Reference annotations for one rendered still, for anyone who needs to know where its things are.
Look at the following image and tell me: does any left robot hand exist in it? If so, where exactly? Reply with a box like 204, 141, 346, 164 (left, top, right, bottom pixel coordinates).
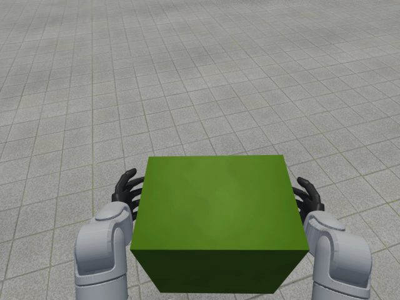
112, 168, 144, 221

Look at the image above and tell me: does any right robot hand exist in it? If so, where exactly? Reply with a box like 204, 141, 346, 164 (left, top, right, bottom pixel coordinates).
292, 177, 324, 225

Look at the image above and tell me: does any right robot forearm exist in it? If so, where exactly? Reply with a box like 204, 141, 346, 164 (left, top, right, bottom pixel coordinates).
303, 211, 373, 300

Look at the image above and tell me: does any carton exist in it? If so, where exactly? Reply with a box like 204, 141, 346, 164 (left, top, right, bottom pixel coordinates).
130, 155, 310, 294

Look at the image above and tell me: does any left robot forearm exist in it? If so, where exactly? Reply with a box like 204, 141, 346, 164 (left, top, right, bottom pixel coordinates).
74, 201, 133, 300

